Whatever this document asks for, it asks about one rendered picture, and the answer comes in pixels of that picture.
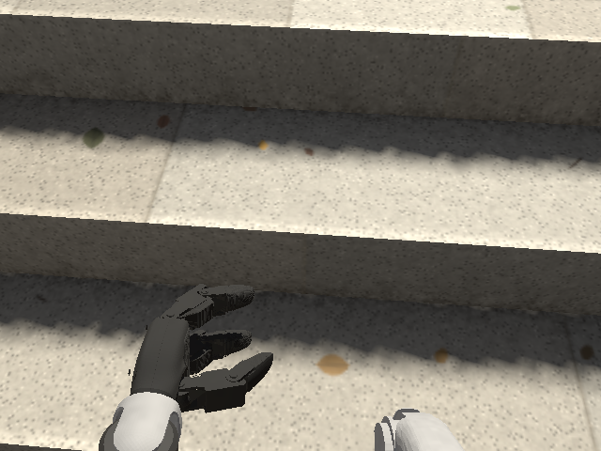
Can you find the robot left hand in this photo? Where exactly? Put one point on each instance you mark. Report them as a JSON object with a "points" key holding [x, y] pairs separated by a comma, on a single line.
{"points": [[169, 354]]}

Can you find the robot right thigh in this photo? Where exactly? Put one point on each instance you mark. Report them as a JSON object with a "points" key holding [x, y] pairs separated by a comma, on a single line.
{"points": [[414, 431]]}

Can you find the robot left forearm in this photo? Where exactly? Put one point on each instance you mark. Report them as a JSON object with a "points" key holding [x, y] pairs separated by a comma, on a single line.
{"points": [[144, 422]]}

